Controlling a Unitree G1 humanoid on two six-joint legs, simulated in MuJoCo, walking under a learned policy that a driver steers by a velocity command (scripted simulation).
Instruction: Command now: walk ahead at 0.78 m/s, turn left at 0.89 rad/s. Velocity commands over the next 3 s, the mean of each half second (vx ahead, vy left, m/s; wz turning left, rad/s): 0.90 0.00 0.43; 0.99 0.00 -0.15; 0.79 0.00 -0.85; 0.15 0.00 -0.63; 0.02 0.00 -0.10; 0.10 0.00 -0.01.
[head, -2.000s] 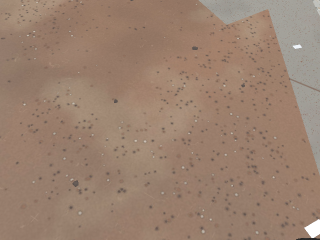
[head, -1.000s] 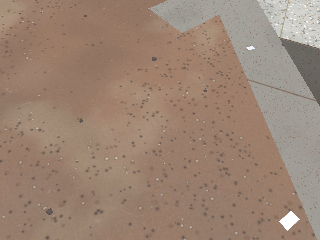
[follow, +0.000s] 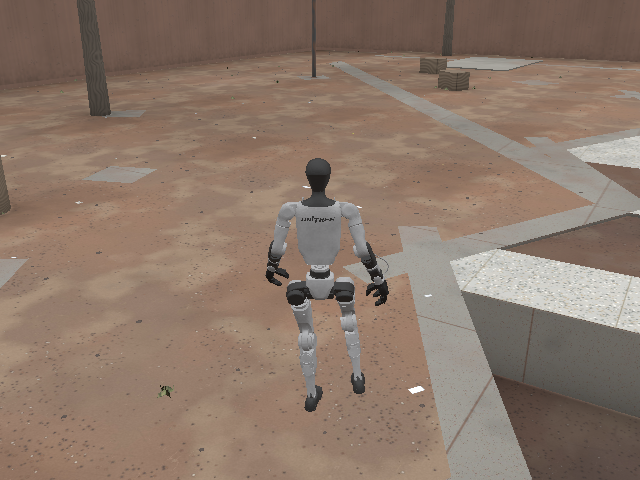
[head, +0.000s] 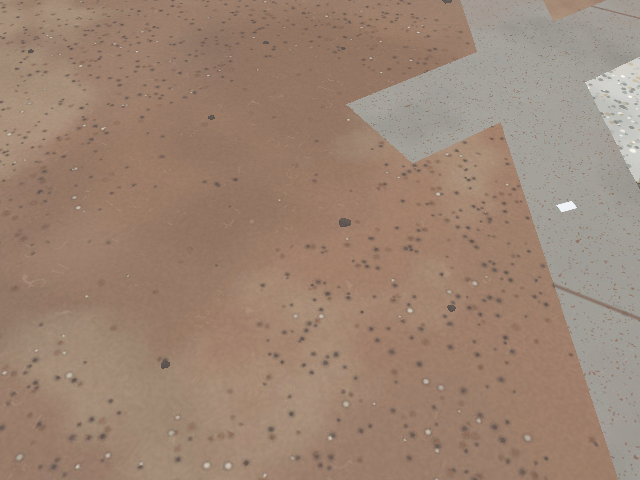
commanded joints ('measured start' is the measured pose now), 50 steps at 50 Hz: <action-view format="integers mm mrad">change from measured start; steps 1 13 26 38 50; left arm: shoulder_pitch -125 289 435 255 -58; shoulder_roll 90 288 92 97 14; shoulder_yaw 21 107 47 31 3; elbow -96 -16 152 104 28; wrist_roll -12 15 -47 -52 -53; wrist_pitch -17 -66 -118 -96 -33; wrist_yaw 4 21 -4 4 -70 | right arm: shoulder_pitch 11 -47 -490 -7 46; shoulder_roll -169 -44 -2 -99 -52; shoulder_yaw -47 28 92 13 51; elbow -74 -121 -223 8 97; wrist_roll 2 16 -36 -29 5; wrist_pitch -21 -74 -60 -59 -157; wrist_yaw -1 -13 58 -25 -23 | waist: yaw -24 139 132 -12 48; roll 83 -237 -64 -10 7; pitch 24 -117 123 -25 106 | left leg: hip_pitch -3 -619 -465 341 105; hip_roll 235 77 183 478 273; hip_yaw -373 -9 250 -335 360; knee -206 777 348 -156 -354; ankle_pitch -361 -255 161 -277 747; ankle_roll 124 -30 -71 162 -98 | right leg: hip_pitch -49 823 486 -187 67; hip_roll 38 -325 -47 22 92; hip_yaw -34 728 -32 -13 -258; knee -110 -667 -834 521 -108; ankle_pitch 88 -659 434 -49 478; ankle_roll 29 -233 -186 -182 -198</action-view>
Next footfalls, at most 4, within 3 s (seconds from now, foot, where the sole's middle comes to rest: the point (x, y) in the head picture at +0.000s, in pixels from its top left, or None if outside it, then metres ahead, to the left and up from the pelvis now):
0.22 right None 0.26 -0.17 -0.78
0.68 left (274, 420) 0.64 0.08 -0.78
1.12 right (295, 254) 1.10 0.02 -0.78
1.50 left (264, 160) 1.48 0.10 -0.78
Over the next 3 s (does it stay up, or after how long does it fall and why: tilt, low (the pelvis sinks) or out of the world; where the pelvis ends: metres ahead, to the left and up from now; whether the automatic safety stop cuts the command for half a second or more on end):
stays up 1.34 0.03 0.01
